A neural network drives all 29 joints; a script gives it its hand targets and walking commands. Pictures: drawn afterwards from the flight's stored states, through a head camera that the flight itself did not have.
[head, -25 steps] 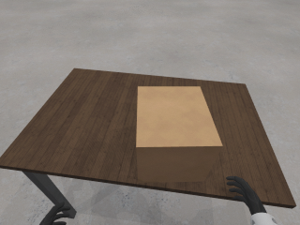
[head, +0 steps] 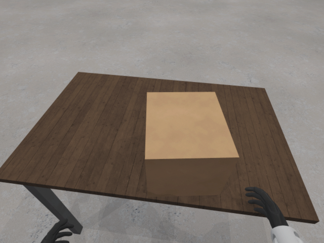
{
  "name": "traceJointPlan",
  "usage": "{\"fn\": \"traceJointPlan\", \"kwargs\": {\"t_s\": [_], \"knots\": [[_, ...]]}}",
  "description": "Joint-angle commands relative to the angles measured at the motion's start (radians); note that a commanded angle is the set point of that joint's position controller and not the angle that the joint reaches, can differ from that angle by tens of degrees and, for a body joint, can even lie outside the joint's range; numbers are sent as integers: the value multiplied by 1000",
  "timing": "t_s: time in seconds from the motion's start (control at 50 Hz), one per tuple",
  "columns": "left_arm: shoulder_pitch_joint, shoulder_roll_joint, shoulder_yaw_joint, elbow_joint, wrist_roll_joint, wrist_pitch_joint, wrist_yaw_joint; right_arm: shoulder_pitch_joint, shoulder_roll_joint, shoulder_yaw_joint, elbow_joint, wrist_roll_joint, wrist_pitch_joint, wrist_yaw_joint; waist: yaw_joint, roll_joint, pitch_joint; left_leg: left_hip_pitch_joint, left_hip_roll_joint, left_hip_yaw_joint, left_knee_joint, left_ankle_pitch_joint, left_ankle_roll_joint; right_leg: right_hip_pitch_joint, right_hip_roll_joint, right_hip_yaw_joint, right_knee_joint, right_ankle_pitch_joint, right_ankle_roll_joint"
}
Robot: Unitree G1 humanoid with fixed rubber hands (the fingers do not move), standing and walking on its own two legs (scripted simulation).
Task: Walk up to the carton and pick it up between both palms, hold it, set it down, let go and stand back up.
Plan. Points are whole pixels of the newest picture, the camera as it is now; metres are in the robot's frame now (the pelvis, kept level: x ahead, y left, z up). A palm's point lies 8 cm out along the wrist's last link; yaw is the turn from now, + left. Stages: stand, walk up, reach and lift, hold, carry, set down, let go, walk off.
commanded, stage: stand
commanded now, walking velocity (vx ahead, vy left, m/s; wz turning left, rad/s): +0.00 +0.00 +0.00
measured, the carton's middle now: (182, 142) +0.41 -0.04 +0.01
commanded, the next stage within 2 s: none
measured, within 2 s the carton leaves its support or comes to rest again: neither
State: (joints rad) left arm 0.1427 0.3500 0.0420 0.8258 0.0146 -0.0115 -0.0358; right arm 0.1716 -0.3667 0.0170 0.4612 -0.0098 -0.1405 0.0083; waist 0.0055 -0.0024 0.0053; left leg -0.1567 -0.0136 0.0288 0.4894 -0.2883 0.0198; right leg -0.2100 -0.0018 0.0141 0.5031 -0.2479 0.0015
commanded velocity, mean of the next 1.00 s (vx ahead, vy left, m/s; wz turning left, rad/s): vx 0.00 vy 0.00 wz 0.00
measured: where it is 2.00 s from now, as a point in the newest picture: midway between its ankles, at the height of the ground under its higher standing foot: outside the picture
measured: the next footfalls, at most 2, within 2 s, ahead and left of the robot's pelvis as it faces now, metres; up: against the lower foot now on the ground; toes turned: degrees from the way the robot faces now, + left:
none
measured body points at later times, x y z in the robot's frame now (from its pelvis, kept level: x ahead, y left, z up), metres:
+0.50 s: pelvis +0.00 +0.00 +0.00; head -0.01 +0.00 +0.45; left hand +0.13 +0.30 -0.10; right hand +0.22 -0.26 -0.02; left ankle -0.01 +0.11 -0.74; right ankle +0.02 -0.12 -0.74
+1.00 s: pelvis +0.00 +0.00 +0.01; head -0.01 +0.01 +0.45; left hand +0.13 +0.30 -0.10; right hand +0.23 -0.27 -0.02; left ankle -0.01 +0.11 -0.74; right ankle +0.02 -0.12 -0.74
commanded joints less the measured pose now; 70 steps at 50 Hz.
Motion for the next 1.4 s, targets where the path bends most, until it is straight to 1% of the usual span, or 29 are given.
{"fn": "traceJointPlan", "kwargs": {"t_s": [0.0,0.04,0.08,0.14,0.2,0.22,0.24,0.3,0.34,0.4,0.48,0.54,0.6,0.68,0.74,0.78,0.84,0.88,0.9,0.94,0.98,1.08,1.1,1.14,1.16,1.18,1.22,1.3,1.38], "knots": [[-63,180,40,-59,-2,-15,5,6,-204,-81,86,-14,72,-28,2,90,60,-73,129,-141,-143,61,20,-23,-82,115,-87,66,-59],[-60,186,39,-52,-1,-15,7,7,-199,-80,90,-13,73,-28,-7,74,49,-61,127,-135,-141,52,19,-17,-76,109,-88,75,-54],[-68,183,38,-48,-4,-13,5,3,-200,-80,94,-17,72,-29,-3,82,53,-79,125,-135,-150,36,20,-10,-81,115,-90,70,-56],[-71,181,38,-42,0,-16,6,-6,-205,-80,102,-16,71,-28,2,73,35,-54,128,-138,-146,71,20,-6,-79,109,-92,83,-54],[-60,183,33,-31,-3,-18,4,-12,-201,-77,110,-14,72,-27,-4,92,46,-57,126,-138,-155,60,21,-6,-81,114,-99,82,-53],[-58,181,32,-28,-6,-17,3,-8,-205,-79,116,-14,71,-28,5,90,36,-49,133,-140,-154,68,22,-6,-84,116,-98,81,-54],[-63,188,33,-28,-1,-17,5,-8,-200,-80,119,-14,74,-28,2,70,60,-52,129,-141,-153,62,23,-18,-83,114,-100,78,-56],[-78,189,31,-21,2,-20,5,-23,-201,-81,119,-15,74,-26,-2,69,42,-48,126,-136,-156,63,20,-12,-79,110,-101,74,-53],[-78,184,30,-17,-4,-17,4,-25,-206,-82,126,-16,73,-24,-4,90,47,-51,130,-139,-167,48,21,-8,-82,110,-105,75,-53],[-62,190,32,-11,0,-16,6,-24,-206,-80,137,-15,74,-26,6,87,42,-45,129,-140,-168,59,19,-2,-80,110,-107,80,-53],[-72,181,25,-5,0,-16,6,-39,-200,-77,144,-13,72,-24,0,93,41,-45,132,-142,-182,49,20,3,-77,103,-112,82,-48],[-74,193,31,4,-3,-15,5,-33,-207,-78,153,-18,76,-25,1,77,56,-44,130,-139,-184,54,19,-5,-79,107,-113,76,-47],[-73,189,29,9,-1,-14,7,-43,-201,-78,157,-15,76,-27,1,88,48,-48,133,-143,-192,46,19,9,-75,104,-117,85,-43],[-67,187,27,13,-3,-16,6,-35,-204,-77,165,-16,77,-28,5,81,47,-31,134,-136,-186,86,15,9,-82,111,-125,104,-45],[-79,177,24,16,-2,-14,5,-50,-209,-80,166,-13,75,-25,5,96,42,-24,135,-139,-189,91,14,10,-84,109,-119,107,-48],[-76,183,24,17,-2,-12,8,-47,-207,-82,168,-15,76,-27,0,79,36,-17,135,-139,-192,93,12,5,-79,109,-121,102,-44],[-82,189,26,22,-2,-11,8,-52,-205,-77,173,-13,77,-27,2,103,34,-15,133,-135,-191,121,10,18,-82,106,-119,123,-46],[-77,198,27,24,-3,-9,7,-52,-199,-77,174,-15,79,-28,0,82,39,-9,129,-131,-190,123,12,12,-82,109,-124,121,-43],[-69,189,26,29,-4,-11,8,-42,-200,-78,179,-13,78,-28,5,94,32,0,129,-125,-181,132,12,12,-83,112,-124,127,-47],[-71,187,23,28,-4,-9,8,-57,-205,-79,177,-15,78,-27,9,92,37,-9,130,-129,-186,109,14,17,-83,108,-127,124,-46],[-82,181,20,28,-1,-9,6,-53,-203,-80,182,-11,78,-26,-2,88,31,-2,129,-122,-191,125,5,17,-83,109,-124,134,-45],[-84,186,21,32,-3,-9,7,-60,-199,-76,188,-12,81,-27,5,103,59,-17,136,-132,-209,92,11,2,-82,109,-131,102,-46],[-81,188,22,36,-2,-8,8,-59,-208,-79,191,-12,78,-26,0,97,62,-13,138,-138,-214,97,2,5,-79,109,-132,114,-44],[-79,186,22,33,-5,-4,7,-64,-202,-78,187,-14,78,-28,6,96,59,-24,134,-134,-213,78,9,13,-80,108,-132,103,-44],[-83,196,24,40,0,-6,9,-65,-192,-75,193,-14,77,-27,0,70,60,-12,132,-132,-209,83,13,3,-84,112,-135,102,-49],[-85,186,23,34,-4,-8,7,-57,-206,-78,195,-13,77,-26,8,93,55,-14,132,-127,-211,85,10,13,-82,113,-137,116,-43],[-83,197,27,38,-3,-7,10,-53,-207,-80,201,-14,79,-28,2,74,46,6,131,-131,-202,114,11,14,-81,110,-132,116,-44],[-82,194,25,41,-3,-8,8,-57,-213,-84,197,-12,81,-25,-1,95,37,19,129,-117,-198,117,5,8,-84,116,-140,130,-43],[-93,191,23,43,-4,-7,10,-69,-203,-79,206,-16,81,-27,2,67,51,3,130,-121,-204,74,9,5,-85,120,-145,109,-45]]}}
